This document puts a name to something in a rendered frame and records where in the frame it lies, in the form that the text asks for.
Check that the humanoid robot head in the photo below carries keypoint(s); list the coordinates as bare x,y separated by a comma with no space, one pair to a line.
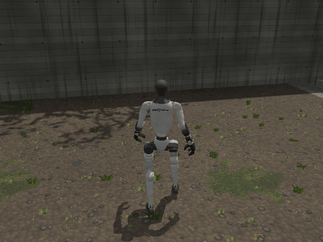
161,88

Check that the right robot hand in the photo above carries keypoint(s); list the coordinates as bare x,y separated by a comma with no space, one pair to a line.
192,148

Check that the left robot forearm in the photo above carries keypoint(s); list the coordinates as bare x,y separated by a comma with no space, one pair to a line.
137,130

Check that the left robot hand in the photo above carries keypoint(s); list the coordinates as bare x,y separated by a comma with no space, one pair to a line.
136,137

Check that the left robot upper arm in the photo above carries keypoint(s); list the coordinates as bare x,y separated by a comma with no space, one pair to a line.
145,106

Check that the right robot upper arm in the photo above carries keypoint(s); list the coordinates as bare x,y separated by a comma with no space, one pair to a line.
180,116

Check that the right robot forearm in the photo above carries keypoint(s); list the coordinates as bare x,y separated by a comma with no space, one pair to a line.
187,135

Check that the robot left shin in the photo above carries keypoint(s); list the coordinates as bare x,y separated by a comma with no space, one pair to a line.
149,190

